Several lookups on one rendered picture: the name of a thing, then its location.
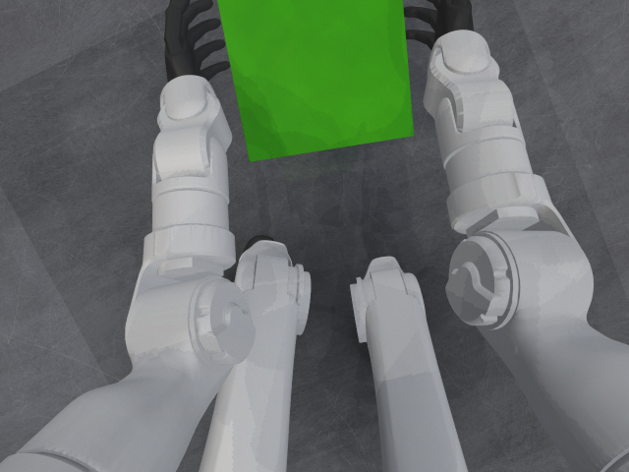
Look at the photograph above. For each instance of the right robot forearm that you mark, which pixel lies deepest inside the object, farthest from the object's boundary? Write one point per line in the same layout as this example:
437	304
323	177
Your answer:
483	151

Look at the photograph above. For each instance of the robot left hand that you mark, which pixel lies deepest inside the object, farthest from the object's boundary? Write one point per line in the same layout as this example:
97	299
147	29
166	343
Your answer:
180	57

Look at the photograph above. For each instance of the left robot forearm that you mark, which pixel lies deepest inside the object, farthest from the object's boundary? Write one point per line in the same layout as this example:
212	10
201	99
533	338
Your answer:
190	235

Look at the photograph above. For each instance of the left robot upper arm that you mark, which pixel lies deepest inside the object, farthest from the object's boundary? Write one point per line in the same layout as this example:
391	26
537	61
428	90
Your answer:
183	340

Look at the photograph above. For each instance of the right robot shin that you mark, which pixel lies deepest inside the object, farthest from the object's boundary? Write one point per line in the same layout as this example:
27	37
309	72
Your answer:
410	282

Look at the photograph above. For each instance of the right robot upper arm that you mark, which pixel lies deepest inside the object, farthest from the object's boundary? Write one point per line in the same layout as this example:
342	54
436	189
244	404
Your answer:
528	293

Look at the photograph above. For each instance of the carton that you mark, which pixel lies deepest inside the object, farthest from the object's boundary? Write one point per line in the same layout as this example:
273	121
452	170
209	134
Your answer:
313	75

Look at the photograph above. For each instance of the robot right hand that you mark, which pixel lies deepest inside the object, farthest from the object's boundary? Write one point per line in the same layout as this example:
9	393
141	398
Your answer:
451	15

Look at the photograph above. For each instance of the robot left foot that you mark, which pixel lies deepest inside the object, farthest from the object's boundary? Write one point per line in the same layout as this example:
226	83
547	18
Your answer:
255	239

